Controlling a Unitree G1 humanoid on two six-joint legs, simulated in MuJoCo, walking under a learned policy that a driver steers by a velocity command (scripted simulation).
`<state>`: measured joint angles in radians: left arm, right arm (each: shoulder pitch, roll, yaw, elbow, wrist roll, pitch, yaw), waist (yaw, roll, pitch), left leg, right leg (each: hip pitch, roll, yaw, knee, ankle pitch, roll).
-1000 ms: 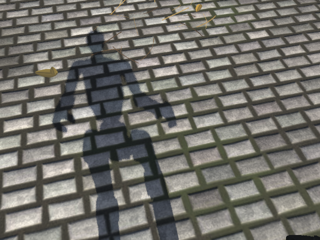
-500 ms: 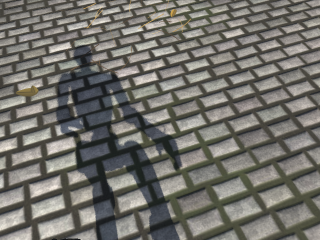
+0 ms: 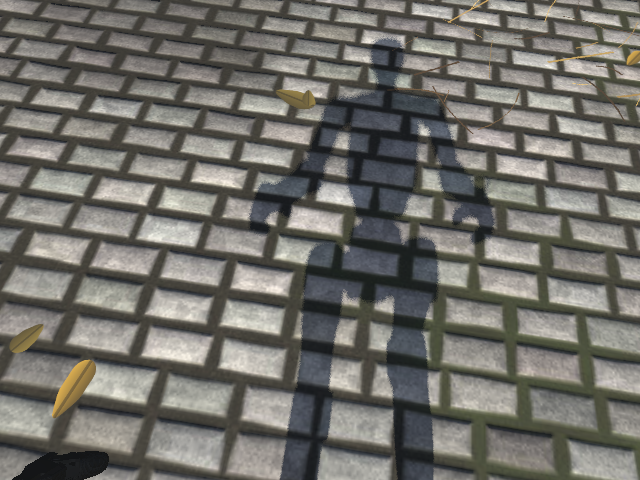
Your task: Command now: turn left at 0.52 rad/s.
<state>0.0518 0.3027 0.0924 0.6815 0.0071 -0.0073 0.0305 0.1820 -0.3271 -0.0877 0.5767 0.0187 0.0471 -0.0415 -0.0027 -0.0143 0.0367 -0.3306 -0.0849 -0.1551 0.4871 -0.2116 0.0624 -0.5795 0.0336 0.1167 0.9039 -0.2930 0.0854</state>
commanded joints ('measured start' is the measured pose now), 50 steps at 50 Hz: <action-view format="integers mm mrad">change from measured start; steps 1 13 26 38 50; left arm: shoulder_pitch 17 93 142 43 -140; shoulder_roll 67 164 195 102 29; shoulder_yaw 7 22 70 25 -32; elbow -34 -70 -96 -143 -157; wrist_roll -3 -21 -31 -51 48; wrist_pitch -7 -16 34 -2 -2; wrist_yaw -8 -27 -2 -48 -129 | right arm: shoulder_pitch -41 -78 -82 171 341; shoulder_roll -134 -57 -68 -104 -102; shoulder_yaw -31 -1 -22 -27 10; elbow -77 -47 -37 56 279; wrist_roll -15 -34 -74 -33 -38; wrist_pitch -10 -41 -63 -127 -128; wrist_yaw -3 -1 23 6 33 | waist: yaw -14 -18 47 -89 -46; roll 161 -212 137 113 126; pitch -177 -90 -81 20 135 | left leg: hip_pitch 151 -20 190 467 365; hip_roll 240 -15 458 388 398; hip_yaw -207 100 -288 42 263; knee -71 238 -217 -363 -395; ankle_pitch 239 -188 186 -255 379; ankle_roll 139 -68 178 63 101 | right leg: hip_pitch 42 332 -88 -424 -16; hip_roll -23 -247 -17 -157 -59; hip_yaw -33 382 74 -31 -237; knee -70 -515 214 300 -241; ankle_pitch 30 414 -244 138 7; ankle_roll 6 -310 -31 -12 -190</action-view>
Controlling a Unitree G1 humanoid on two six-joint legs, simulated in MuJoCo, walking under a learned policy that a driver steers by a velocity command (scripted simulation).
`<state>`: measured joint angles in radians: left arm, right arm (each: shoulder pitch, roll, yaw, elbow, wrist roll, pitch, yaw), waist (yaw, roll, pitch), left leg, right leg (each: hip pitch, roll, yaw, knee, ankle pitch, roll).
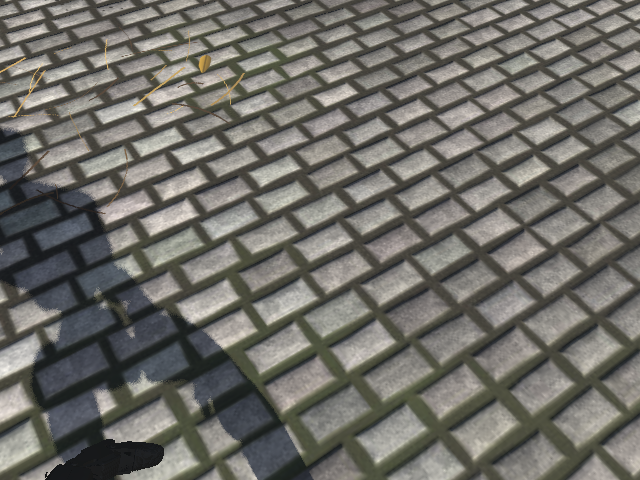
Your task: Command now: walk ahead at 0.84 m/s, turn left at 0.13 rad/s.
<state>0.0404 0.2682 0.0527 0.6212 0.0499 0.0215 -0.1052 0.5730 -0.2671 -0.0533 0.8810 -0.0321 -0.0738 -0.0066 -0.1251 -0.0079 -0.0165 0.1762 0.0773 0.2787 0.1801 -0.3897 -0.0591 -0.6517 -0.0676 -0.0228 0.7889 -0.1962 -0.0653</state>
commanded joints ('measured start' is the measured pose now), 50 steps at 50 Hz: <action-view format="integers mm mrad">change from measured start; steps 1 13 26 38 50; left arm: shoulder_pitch -44 297 221 -28 239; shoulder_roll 78 30 237 46 126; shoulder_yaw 16 4 39 -62 18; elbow -75 173 178 -56 -7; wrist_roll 4 -31 -4 9 -26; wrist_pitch -37 -128 -81 -88 -150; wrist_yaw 21 96 164 86 87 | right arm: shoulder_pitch -48 -242 2 -207 -5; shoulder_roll -194 -1 -199 -178 -125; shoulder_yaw -28 -8 -42 -46 -11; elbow -6 -89 -62 -80 -76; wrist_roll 15 19 24 29 74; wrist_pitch -4 72 88 -17 50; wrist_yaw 0 70 58 2 -6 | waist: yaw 124 103 -206 134 188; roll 137 -88 -106 -85 -128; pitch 124 120 -97 183 -426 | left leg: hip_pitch -153 -938 -203 -597 -775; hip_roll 236 78 -163 -104 -168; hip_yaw -159 -313 -129 -578 -559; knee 40 1143 587 21 1368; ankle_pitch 890 284 186 569 -173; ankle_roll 227 144 335 368 6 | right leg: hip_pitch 215 546 615 105 1033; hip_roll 101 -174 -201 -49 -362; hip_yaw -123 -10 -240 10 625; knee -135 -655 102 99 -324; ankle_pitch -148 8 1381 107 682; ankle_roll -56 75 65 149 -268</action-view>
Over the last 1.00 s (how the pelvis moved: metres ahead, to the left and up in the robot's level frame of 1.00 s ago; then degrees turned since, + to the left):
0.13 -0.10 -0.02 -35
